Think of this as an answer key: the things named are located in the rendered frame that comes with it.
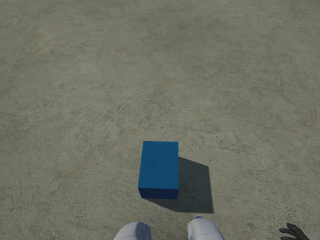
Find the right robot hand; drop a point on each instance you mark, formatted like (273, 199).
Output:
(294, 231)

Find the robot left thigh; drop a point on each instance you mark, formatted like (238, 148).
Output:
(134, 231)

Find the robot thigh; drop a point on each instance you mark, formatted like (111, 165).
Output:
(134, 231)
(203, 229)

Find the robot right thigh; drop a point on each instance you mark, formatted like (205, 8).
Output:
(203, 229)

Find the carton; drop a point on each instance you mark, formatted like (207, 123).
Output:
(159, 170)

